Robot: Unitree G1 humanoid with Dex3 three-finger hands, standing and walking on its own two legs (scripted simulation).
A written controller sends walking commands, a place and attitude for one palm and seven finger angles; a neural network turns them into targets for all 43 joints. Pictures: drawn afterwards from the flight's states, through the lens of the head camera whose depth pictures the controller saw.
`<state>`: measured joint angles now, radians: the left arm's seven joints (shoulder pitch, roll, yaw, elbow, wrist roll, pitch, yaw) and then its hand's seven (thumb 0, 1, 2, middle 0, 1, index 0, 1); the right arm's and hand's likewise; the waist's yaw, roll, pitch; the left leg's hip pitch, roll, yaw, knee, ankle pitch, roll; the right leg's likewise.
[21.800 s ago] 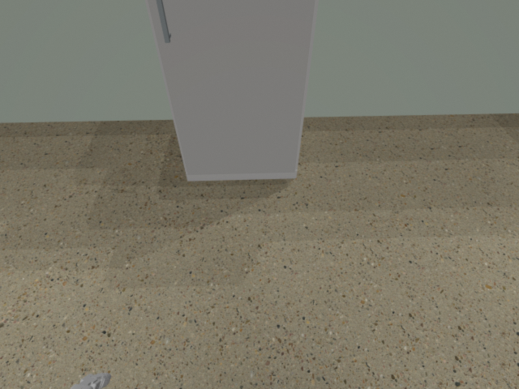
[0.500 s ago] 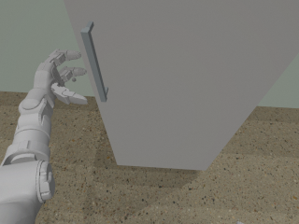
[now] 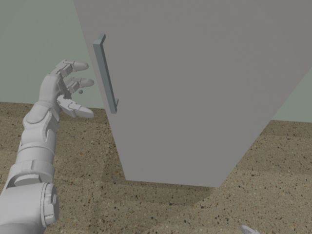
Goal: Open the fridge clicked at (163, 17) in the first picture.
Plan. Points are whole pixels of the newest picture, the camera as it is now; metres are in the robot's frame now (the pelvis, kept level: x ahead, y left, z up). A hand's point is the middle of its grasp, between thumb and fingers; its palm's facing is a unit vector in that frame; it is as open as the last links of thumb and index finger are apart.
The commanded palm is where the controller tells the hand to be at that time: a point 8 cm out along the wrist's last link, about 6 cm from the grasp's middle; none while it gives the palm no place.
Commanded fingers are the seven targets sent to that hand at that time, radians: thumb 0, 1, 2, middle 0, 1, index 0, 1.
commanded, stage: move the hooked fingers beside the handle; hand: left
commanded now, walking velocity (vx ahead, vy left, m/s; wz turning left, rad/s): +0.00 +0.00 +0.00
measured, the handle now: (108, 78) +0.48 +0.14 +0.14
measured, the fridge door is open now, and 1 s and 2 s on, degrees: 0 0 0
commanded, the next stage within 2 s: feel for the door with the fingertips in 0.62 s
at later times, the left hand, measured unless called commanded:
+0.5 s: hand (88, 92) +0.42 +0.18 +0.15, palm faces -0.06 -1.00 +0.00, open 13.9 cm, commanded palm +0.40 +0.24 +0.15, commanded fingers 0.00 -0.50 0.30 -0.30 -1.20 -0.30 -1.20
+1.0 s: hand (93, 94) +0.42 +0.17 +0.14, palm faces -0.11 -0.99 +0.02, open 14.0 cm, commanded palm +0.39 +0.22 +0.15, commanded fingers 0.00 -0.50 0.30 -0.30 -1.20 -0.30 -1.20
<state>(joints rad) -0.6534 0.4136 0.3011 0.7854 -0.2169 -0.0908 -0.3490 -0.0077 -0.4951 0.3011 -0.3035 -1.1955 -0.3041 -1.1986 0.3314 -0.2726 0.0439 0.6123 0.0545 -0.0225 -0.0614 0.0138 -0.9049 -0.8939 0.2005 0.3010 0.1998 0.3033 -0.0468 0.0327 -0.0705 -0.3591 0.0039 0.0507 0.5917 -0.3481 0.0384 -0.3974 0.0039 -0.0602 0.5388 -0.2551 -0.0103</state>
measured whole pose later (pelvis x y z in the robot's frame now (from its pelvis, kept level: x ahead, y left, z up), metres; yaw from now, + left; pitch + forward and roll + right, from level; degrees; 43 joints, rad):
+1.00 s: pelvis -0.02 -0.01 +0.00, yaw +1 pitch +7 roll -1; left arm -0.73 0.39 0.25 0.86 -0.22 -0.11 -0.34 -0.01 -0.50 0.30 -0.30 -1.20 -0.30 -1.20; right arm 0.32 -0.29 0.04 0.63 0.05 -0.05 -0.07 0.01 -0.91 -0.89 0.20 0.30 0.20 0.30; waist -0.06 0.03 -0.05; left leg -0.40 0.00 0.04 0.62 -0.33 0.03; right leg -0.44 0.00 -0.07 0.57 -0.25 -0.02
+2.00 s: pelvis -0.02 -0.01 +0.00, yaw +0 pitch +8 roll -1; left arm -0.87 0.41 0.28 1.05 -0.17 -0.19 -0.30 -0.01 -0.50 0.30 -0.36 -1.23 -0.35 -1.23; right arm 0.36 -0.28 0.04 0.66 0.04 -0.05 -0.06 0.01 -0.91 -0.89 0.20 0.30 0.20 0.30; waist -0.09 0.03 -0.05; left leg -0.44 0.01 0.04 0.63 -0.32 0.03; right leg -0.48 0.01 -0.07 0.58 -0.24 -0.03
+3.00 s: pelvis -0.01 -0.01 +0.00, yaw +0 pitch +6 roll -1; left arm -0.73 0.27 0.20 0.82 -0.17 -0.12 -0.18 -0.01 -0.50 0.30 -0.30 -1.20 -0.30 -1.20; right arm 0.32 -0.26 0.03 0.64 0.04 -0.04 -0.05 0.01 -0.91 -0.89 0.20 0.30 0.20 0.30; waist -0.05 0.04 -0.05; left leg -0.36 0.01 0.05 0.58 -0.32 0.02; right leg -0.40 0.01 -0.06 0.55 -0.24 -0.03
